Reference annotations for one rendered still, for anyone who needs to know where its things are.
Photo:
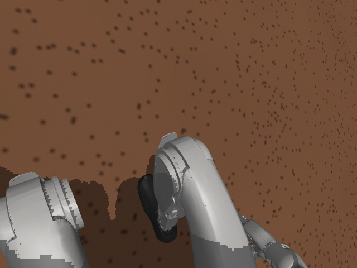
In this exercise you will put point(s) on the right robot foot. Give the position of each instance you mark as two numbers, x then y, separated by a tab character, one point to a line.
150	207

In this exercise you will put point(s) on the right robot hand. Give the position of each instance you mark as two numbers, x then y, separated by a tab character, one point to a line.
258	236

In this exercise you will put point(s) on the right robot arm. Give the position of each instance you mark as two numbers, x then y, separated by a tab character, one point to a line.
279	255

